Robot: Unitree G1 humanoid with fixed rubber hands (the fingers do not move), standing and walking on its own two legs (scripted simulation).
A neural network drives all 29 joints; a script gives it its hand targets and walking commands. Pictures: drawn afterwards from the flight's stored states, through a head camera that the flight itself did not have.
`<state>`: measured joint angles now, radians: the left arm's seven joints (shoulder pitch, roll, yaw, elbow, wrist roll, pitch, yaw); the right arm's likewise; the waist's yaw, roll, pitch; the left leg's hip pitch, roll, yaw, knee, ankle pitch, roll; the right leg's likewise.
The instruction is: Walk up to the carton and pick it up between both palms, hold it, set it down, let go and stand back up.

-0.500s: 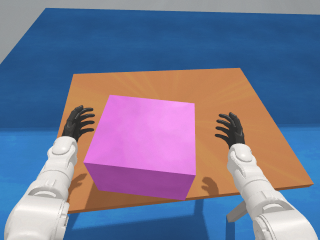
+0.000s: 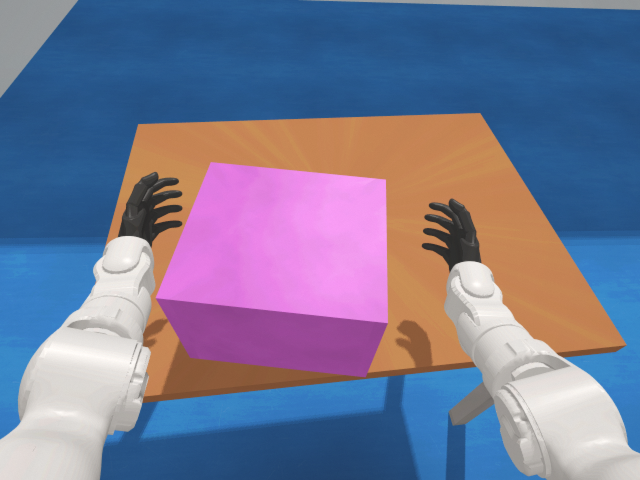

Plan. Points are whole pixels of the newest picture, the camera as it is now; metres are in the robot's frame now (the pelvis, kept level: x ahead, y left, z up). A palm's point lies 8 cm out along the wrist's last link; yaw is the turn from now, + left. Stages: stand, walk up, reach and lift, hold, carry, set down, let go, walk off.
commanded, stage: reach and lift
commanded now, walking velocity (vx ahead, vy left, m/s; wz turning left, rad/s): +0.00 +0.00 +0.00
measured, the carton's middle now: (287, 269) +0.43 +0.03 -0.02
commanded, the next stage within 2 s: none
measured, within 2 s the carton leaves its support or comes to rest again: neither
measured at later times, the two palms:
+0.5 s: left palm (145, 233) +0.44 +0.21 +0.07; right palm (424, 267) +0.38 -0.16 +0.03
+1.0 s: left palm (161, 235) +0.44 +0.19 +0.06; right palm (425, 261) +0.39 -0.16 +0.04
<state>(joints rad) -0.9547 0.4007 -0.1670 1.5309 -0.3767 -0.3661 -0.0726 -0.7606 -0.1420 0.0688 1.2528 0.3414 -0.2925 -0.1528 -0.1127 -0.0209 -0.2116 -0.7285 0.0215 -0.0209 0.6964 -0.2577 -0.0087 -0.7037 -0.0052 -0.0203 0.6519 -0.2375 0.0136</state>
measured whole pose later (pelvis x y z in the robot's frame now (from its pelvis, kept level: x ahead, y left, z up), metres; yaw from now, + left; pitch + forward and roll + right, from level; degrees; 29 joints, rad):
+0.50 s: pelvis +0.01 +0.01 +0.00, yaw +1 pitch +17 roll -3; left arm -0.94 0.33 -0.08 1.46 -0.23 -0.38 -0.07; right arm -0.75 -0.05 -0.07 1.33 0.21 -0.41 -0.21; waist -0.09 0.01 -0.21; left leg -0.75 0.02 -0.05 0.72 -0.28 0.00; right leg -0.68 0.00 -0.04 0.61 -0.23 0.03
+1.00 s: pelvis +0.01 +0.00 +0.01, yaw +1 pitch +18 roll -2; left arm -0.93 0.30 -0.04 1.50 -0.17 -0.40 -0.04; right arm -0.78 -0.02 -0.15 1.36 0.13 -0.41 -0.19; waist -0.09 0.00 -0.21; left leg -0.71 0.02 -0.05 0.65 -0.25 -0.01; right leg -0.65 0.01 -0.03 0.56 -0.21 0.02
